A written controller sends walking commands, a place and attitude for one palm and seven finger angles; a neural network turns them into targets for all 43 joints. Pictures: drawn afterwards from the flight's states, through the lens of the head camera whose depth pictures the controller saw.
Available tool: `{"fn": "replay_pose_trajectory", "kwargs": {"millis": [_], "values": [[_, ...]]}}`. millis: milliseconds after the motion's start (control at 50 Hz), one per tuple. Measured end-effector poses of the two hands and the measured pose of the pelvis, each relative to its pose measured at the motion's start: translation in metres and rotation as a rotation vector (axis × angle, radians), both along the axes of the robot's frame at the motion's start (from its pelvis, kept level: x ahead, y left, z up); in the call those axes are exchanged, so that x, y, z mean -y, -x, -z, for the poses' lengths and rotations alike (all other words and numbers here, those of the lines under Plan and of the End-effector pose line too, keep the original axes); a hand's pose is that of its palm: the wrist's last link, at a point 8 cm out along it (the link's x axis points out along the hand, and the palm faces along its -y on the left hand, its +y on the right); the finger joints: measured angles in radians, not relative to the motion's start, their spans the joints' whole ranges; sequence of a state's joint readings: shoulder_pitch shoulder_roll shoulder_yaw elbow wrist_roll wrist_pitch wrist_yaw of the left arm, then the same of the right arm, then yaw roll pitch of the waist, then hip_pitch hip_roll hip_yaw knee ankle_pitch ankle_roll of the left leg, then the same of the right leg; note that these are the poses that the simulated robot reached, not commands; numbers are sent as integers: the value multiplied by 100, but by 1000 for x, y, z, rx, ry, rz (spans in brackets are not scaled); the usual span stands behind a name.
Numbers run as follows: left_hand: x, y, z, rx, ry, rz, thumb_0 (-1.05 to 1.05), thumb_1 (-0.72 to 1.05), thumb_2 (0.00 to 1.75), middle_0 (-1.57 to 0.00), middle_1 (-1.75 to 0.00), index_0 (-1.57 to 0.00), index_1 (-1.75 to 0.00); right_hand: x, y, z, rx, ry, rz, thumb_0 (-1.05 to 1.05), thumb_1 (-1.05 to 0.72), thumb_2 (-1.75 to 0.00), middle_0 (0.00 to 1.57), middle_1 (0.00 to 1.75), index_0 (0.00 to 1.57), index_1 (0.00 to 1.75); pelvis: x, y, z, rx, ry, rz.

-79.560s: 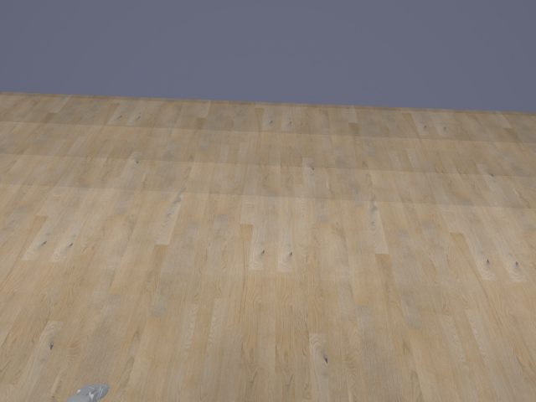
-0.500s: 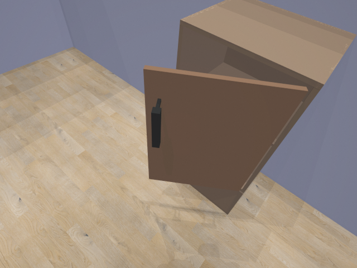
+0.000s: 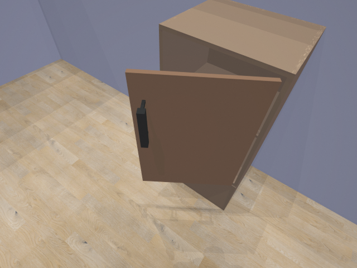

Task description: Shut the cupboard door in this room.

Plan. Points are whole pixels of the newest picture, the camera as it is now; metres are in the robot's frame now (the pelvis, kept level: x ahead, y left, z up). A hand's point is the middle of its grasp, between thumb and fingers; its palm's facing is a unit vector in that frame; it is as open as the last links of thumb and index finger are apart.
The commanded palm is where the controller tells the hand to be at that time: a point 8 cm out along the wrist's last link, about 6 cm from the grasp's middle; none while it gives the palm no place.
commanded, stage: look again from close up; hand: left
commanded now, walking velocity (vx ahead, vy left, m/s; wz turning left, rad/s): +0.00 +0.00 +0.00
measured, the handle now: (144, 124) +0.53 +0.13 -0.03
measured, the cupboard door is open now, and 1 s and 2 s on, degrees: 34 34 34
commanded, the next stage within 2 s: shuffle to correct the standing spot in 0.58 s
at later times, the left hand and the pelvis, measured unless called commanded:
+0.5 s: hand out of the picture +0.02 +0.21 -0.18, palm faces +0.02 -0.97 -0.22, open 7.4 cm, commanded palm none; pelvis +0.00 +0.03 -0.01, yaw +0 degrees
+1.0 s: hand out of the picture +0.01 +0.19 -0.19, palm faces +0.01 -0.98 -0.17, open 7.4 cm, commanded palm none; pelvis +0.02 +0.01 -0.01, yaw +0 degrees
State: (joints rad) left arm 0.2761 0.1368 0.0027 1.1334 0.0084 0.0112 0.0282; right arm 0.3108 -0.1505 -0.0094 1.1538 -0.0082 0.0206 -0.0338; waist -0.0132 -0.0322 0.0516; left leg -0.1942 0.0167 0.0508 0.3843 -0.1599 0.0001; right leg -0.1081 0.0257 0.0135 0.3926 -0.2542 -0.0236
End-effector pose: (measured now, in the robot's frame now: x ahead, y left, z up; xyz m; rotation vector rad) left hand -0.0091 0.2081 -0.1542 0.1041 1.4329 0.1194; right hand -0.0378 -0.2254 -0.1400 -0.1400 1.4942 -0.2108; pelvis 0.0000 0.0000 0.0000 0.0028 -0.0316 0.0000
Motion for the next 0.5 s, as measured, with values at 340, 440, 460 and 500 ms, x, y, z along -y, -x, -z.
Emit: {"fn": "replay_pose_trajectory", "kwargs": {"millis": [340, 440, 460, 500], "values": [[-37, -16, -4, 108, -74, 18, 1, 91, 90, -20, -30, -20, -30, -36, -29, 21, 125, -61, -53, 2, -93, -90, 19, 30, 20, 30, -23, 3, 11, -5, 14, -17], [-49, -21, -6, 127, -86, 17, 1, 91, 90, -20, -30, -20, -30, -33, -45, 17, 163, -43, -68, 2, -94, -90, 20, 30, 20, 30, -29, 2, 11, -11, 5, -11], [-51, -21, -6, 125, -86, 19, 1, 91, 90, -20, -30, -20, -30, -32, -49, 16, 172, -38, -71, 2, -94, -90, 20, 30, 20, 30, -30, 1, 11, -12, 4, -9], [-53, -20, -6, 119, -84, 21, 1, 91, 90, -20, -30, -20, -30, -30, -56, 12, 187, -28, -76, 2, -94, -90, 20, 30, 20, 30, -31, 0, 10, -15, 3, -7]]}}
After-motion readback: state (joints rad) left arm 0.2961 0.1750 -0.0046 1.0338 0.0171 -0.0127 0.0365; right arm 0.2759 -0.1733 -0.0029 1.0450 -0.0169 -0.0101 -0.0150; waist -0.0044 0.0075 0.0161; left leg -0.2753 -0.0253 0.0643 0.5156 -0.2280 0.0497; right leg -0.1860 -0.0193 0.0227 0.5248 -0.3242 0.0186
